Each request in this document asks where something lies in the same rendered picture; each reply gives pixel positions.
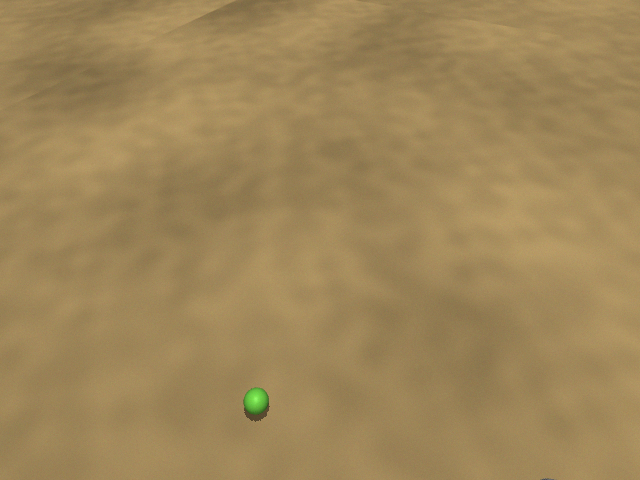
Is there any ball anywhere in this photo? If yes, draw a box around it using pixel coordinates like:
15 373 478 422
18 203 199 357
244 387 269 415

